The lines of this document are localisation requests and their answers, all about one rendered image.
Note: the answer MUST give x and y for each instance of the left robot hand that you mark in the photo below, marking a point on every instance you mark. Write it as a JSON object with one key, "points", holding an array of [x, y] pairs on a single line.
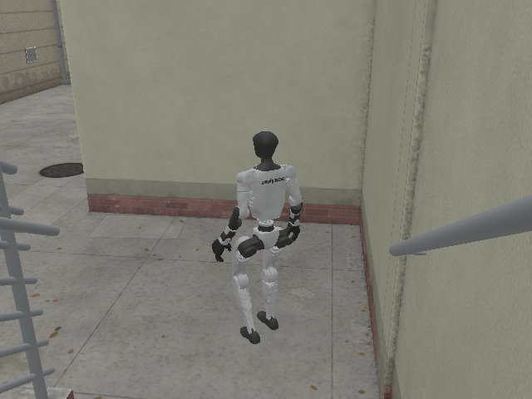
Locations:
{"points": [[218, 249]]}

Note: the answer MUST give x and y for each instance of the right robot forearm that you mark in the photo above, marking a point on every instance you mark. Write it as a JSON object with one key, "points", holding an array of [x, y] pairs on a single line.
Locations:
{"points": [[295, 214]]}

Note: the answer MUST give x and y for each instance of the right robot shin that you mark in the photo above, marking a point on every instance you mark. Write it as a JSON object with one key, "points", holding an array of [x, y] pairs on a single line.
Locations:
{"points": [[270, 291]]}

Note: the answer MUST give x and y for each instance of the robot right upper arm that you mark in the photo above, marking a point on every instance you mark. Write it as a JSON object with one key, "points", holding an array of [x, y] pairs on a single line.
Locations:
{"points": [[291, 182]]}

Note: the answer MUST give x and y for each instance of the robot left thigh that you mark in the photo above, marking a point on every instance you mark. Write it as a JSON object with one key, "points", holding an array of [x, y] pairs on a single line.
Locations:
{"points": [[244, 248]]}

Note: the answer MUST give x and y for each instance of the robot left upper arm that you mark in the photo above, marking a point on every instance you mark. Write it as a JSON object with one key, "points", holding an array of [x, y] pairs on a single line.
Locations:
{"points": [[244, 180]]}

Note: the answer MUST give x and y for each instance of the right robot hand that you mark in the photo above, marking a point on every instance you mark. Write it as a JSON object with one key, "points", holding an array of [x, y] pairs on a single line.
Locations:
{"points": [[295, 230]]}

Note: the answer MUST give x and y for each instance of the left robot forearm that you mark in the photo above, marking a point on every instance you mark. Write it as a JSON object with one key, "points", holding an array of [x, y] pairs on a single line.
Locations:
{"points": [[232, 227]]}

